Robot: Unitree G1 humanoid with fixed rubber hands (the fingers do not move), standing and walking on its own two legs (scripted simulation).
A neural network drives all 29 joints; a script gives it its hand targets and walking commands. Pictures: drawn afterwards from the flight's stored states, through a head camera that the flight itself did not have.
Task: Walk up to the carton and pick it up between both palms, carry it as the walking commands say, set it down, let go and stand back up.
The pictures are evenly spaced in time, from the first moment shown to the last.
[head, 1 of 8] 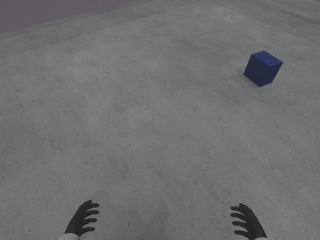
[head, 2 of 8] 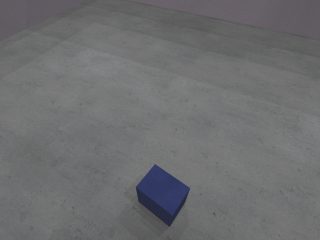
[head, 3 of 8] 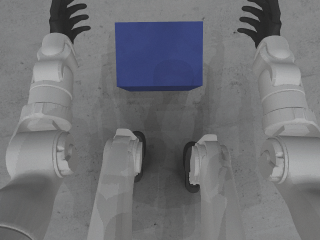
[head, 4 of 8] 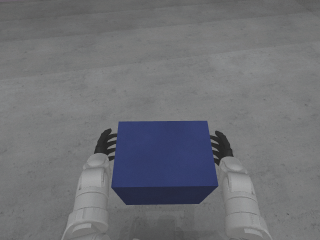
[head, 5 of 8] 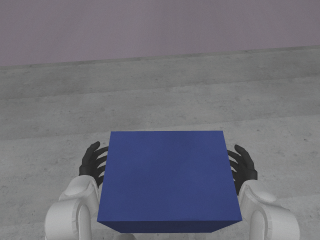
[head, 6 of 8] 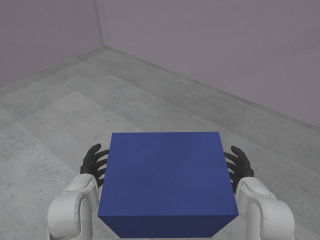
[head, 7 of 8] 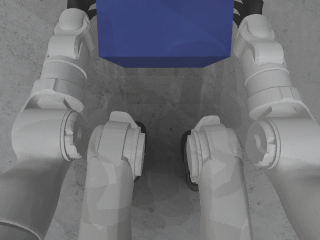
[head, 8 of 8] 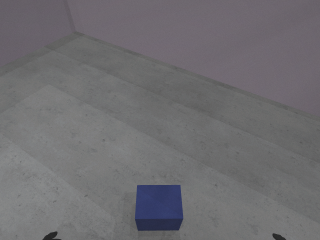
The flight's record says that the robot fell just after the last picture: no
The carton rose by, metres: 0.71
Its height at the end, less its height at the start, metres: +0.00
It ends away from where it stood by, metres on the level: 1.46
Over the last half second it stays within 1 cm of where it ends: yes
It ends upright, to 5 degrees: yes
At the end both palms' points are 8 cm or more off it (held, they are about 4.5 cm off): yes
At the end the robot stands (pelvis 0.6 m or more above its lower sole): yes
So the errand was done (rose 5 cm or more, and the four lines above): yes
